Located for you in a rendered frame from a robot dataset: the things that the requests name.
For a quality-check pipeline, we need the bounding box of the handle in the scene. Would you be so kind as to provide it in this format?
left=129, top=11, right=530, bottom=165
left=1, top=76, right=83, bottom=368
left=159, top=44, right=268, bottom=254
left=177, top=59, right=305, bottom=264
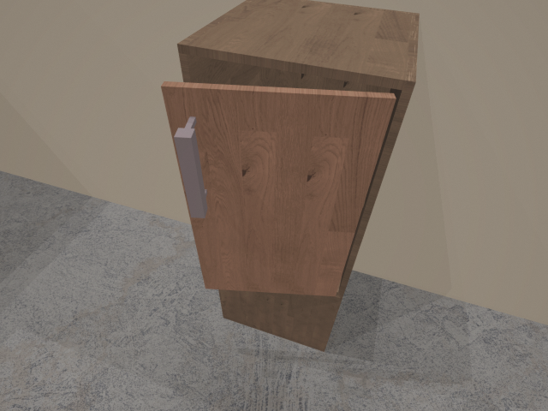
left=174, top=116, right=208, bottom=218

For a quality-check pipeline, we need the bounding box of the cupboard door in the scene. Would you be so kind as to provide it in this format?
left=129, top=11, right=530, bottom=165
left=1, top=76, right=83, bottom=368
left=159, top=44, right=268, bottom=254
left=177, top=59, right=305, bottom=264
left=161, top=81, right=396, bottom=296

